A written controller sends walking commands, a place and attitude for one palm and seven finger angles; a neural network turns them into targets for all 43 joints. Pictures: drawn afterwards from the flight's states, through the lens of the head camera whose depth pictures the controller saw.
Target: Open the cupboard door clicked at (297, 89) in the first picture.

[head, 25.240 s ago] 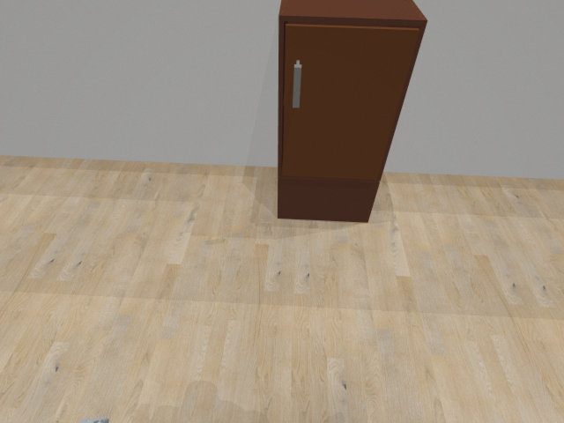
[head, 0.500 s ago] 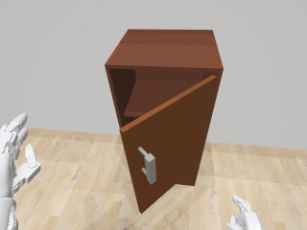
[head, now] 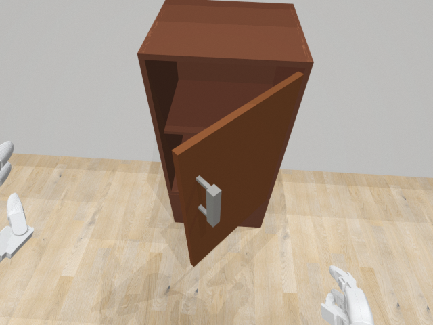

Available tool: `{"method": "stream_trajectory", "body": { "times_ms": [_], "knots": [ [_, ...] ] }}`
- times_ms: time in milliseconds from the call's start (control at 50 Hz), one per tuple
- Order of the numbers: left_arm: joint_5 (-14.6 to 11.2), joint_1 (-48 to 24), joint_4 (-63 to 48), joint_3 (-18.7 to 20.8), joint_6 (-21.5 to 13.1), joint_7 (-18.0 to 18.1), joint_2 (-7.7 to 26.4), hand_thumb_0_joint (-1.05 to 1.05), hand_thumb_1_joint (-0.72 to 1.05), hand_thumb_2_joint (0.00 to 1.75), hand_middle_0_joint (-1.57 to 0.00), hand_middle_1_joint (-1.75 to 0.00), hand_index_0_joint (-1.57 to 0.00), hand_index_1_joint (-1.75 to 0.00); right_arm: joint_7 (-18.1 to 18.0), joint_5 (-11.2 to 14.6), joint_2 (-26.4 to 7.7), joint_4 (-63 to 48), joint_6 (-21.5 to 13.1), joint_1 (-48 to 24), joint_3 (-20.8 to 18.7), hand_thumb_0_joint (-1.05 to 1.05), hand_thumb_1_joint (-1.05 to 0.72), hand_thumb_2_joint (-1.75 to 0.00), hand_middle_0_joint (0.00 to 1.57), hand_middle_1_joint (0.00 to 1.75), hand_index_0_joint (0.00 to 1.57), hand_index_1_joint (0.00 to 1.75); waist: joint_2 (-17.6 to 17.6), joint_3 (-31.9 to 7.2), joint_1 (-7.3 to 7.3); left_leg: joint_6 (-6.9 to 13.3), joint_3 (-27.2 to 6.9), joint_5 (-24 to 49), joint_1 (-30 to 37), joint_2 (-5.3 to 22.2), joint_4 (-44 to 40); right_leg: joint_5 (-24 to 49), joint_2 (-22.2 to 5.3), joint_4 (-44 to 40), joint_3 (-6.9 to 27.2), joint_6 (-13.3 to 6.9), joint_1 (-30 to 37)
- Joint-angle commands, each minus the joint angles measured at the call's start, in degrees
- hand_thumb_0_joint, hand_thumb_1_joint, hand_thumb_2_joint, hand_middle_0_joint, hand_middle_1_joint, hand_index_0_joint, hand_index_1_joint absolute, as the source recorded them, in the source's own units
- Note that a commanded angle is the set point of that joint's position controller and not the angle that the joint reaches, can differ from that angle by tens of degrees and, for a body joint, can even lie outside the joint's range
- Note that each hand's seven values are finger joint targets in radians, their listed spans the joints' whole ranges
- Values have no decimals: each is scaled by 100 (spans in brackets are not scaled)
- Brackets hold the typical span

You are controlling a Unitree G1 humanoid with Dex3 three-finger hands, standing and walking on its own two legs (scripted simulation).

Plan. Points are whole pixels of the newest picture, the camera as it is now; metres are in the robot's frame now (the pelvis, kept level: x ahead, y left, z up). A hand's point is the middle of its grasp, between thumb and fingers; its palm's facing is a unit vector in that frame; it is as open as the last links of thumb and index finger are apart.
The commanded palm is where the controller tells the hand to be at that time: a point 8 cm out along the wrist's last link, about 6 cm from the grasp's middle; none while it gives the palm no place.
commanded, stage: step back with the hand held close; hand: left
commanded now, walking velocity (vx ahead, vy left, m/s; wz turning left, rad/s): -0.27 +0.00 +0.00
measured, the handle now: (207, 201) +0.39 +0.05 -0.05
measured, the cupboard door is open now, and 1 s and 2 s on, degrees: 47 47 47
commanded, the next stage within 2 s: stop stepping back and stand still in 0.84 s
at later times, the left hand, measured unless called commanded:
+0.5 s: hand out of the picture +0.14 +0.27 +0.16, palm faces +0.48 -0.75 -0.46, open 7.4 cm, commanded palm +0.07 +0.31 +0.18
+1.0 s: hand out of the picture +0.07 +0.21 +0.17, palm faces +0.28 -0.81 -0.51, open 7.4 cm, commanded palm +0.00 +0.26 +0.18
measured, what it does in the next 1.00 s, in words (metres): walks backwards: right foot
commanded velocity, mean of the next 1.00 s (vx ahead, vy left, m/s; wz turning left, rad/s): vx -0.31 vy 0.01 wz -0.05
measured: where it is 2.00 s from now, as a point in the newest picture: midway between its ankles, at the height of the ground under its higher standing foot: outside the picture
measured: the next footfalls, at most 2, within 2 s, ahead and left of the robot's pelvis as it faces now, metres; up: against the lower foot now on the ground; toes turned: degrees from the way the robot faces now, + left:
right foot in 0.94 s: -0.22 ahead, -0.09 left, +0.00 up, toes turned -4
left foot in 1.12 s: -0.08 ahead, +0.06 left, +0.00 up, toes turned -1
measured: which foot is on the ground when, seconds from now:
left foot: down 0.00-0.96, up 0.98-1.00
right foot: down 0.00-0.56, up 0.58-0.92, down 0.94-1.00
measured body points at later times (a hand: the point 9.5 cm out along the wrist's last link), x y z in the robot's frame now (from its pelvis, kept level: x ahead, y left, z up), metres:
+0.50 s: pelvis -0.05 +0.00 -0.01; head -0.03 +0.02 +0.43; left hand +0.11 +0.31 +0.19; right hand +0.14 -0.23 -0.09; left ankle +0.03 +0.10 -0.73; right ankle +0.03 -0.12 -0.74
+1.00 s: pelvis -0.15 -0.03 -0.01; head -0.11 -0.01 +0.44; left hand +0.05 +0.25 +0.20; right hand +0.04 -0.25 -0.09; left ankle -0.01 +0.09 -0.73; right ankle -0.25 -0.13 -0.74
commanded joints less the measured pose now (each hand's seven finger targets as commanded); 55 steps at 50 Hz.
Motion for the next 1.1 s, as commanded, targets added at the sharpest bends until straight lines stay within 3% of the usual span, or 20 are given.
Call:
{"method": "stream_trajectory", "body": {
  "times_ms": [0,180,300,360,420,460,500,520,540,560,620,700,800,840,880,920,960,1000,1040,1080],
  "knots": [
    [55,-75,-1126,854,-484,157,945,0,90,90,-20,-30,-20,-30,-40,-27,-777,-962,-360,-545,-242,0,-90,-90,20,30,20,30,430,-543,19,197,-760,-1644,-1113,510,-1066,-382,-101,-16,419,-5,899],
    [141,-326,-1420,841,-634,195,883,0,90,90,-20,-30,-20,-30,-42,-78,-802,-876,-626,-444,-248,0,-90,-90,20,30,20,30,549,-548,-11,228,-945,-2386,-1433,567,-976,-1083,-1,142,522,-18,649],
    [188,-293,-1335,1015,-722,177,941,0,90,90,-20,-30,-20,-30,-32,-122,-757,-813,-717,-483,-261,0,-90,-90,20,30,20,30,625,-597,19,359,-1106,-2621,-2094,708,-1081,-470,182,728,672,-17,1122],
    [180,-302,-1232,1000,-751,147,948,0,90,90,-20,-30,-20,-30,23,-129,-702,-762,-702,-415,-293,0,-90,-90,20,30,20,30,-54,-558,-10,186,-706,-2282,-1648,297,-83,-922,-265,-101,1403,-233,296],
    [94,-481,-1216,757,-688,233,953,0,90,90,-20,-30,-20,-30,135,-100,-567,-485,-567,-288,-324,0,-90,-90,20,30,20,30,-1116,-784,-89,-211,-114,-1074,189,-220,2063,-1056,-1427,-1250,1969,-803,-1556],
    [96,-451,-1289,807,-657,284,1014,0,90,90,-20,-30,-20,-30,124,-104,-509,-437,-483,-356,-299,0,-90,-90,20,30,20,30,-968,-839,-104,-177,-220,-1069,331,-116,1591,-210,-1312,-932,1495,-728,-1386],
    [84,-493,-1536,865,-662,258,1101,0,90,90,-20,-30,-20,-30,53,-75,-642,-542,-465,-530,-266,0,-90,-90,20,30,20,30,-40,-516,-96,3,-647,-660,124,218,-280,-340,-437,-141,866,-198,-1218],
    [109,-507,-1718,982,-744,253,1169,0,90,90,-20,-30,-20,-30,11,-88,-767,-612,-508,-601,-281,0,-90,-90,20,30,20,30,915,-619,-24,252,-1380,-337,-619,897,-1017,-171,126,726,461,53,-435],
    [175,-410,-1685,1157,-820,241,1276,0,90,90,-20,-30,-20,-30,-22,-109,-758,-587,-567,-687,-350,0,-90,-90,20,30,20,30,1644,-917,9,560,-2145,-1341,-1532,1631,-1789,-656,492,2053,299,107,591],
    [152,-217,-1631,1252,-813,195,1170,0,90,90,-20,-30,-20,-30,0,-224,-663,-608,-647,-575,-359,0,-90,-90,20,30,20,30,1759,-1134,14,784,-2647,-2090,-1908,1943,-2285,-1335,659,3370,511,60,790],
    [63,-213,-1781,1028,-758,221,969,0,90,90,-20,-30,-20,-30,137,-242,-603,-425,-830,-426,-418,0,-90,-90,20,30,20,30,624,-1171,48,856,-1841,185,-140,1686,-1233,-1735,431,3657,708,-8,-775],
    [12,-349,-1775,523,-631,172,708,0,90,90,-20,-30,-20,-30,233,-219,-601,-237,-919,-328,-327,0,-90,-90,20,30,20,30,1091,-1313,-41,647,-1473,674,899,1441,-1374,-1920,433,2703,369,42,-912],
    [-94,-368,-1717,701,-568,105,973,0,90,90,-20,-30,-20,-30,230,-283,-578,-226,-855,-359,-270,0,-90,-90,20,30,20,30,1323,-1624,4,359,-1099,504,1228,1259,-1669,-1979,537,1063,69,-106,-204],
    [-137,-119,-1779,935,-618,49,1214,0,90,90,-20,-30,-20,-30,270,-321,-570,-301,-746,-365,-255,0,-90,-90,20,30,20,30,1443,-1831,65,193,-824,1400,1320,1151,-1370,-1245,476,53,21,-205,227],
    [-242,-113,-1818,1063,-698,-61,1370,0,90,90,-20,-30,-20,-30,318,-268,-558,-447,-596,-572,-219,0,-90,-90,20,30,20,30,985,-1664,88,7,-465,1431,1251,988,-831,-439,123,-998,255,-277,303],
    [-250,-136,-1733,1312,-795,-19,1700,0,90,90,-20,-30,-20,-30,292,-191,-456,-547,-470,-669,-154,0,-90,-90,20,30,20,30,-538,-1359,41,-337,125,-376,967,248,750,431,-1253,-1536,1500,-602,-727],
    [-161,256,-1303,1071,-657,32,1379,0,90,90,-20,-30,-20,-30,233,-46,-457,-620,-491,-601,-178,0,-90,-90,20,30,20,30,-1483,-1134,75,-317,-90,-1258,-455,-289,2355,3114,-1492,-745,1337,-699,-38],
    [-80,455,-940,1191,-410,93,1294,0,90,90,-20,-30,-20,-30,147,-38,-322,-646,-419,-627,-50,0,-90,-90,20,30,20,30,-1094,-1094,-18,-204,-103,-999,-924,-71,1955,3911,-1276,-188,926,-596,671],
    [-96,119,-931,1026,-349,157,1175,0,90,90,-20,-30,-20,-30,67,-41,-501,-601,-428,-613,-44,0,-90,-90,20,30,20,30,-357,-906,-122,-143,116,-492,-302,-97,894,3488,-1188,-171,820,-474,561],
    [-101,-37,-802,918,-355,213,1148,0,90,90,-20,-30,-20,-30,13,-38,-645,-509,-503,-381,-107,0,-90,-90,20,30,20,30,-292,-894,-165,27,63,896,642,-26,-17,3120,-885,-30,676,-110,388]
  ]
}}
